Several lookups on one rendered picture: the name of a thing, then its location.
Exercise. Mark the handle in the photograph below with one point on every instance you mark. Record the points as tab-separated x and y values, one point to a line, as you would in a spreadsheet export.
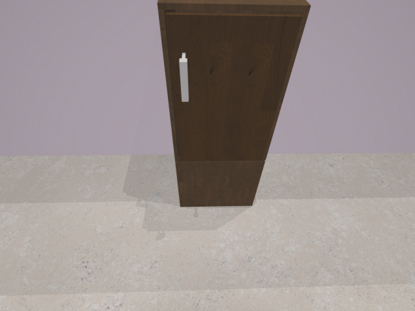
184	78

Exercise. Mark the cupboard door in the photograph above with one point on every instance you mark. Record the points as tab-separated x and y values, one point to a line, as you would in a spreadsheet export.
237	64

